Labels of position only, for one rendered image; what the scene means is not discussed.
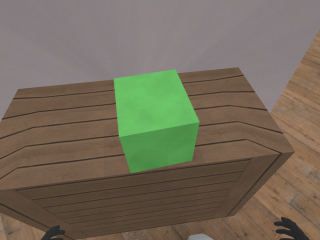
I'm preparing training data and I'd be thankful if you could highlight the pedestal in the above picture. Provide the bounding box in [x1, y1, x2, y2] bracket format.
[0, 67, 295, 240]

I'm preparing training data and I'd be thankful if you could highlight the robot left hand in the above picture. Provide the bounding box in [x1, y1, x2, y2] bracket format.
[41, 225, 65, 240]

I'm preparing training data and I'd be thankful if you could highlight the carton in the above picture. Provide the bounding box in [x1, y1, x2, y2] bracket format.
[113, 69, 200, 174]

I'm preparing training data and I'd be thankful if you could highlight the robot right hand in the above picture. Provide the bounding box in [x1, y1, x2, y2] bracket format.
[274, 217, 310, 240]

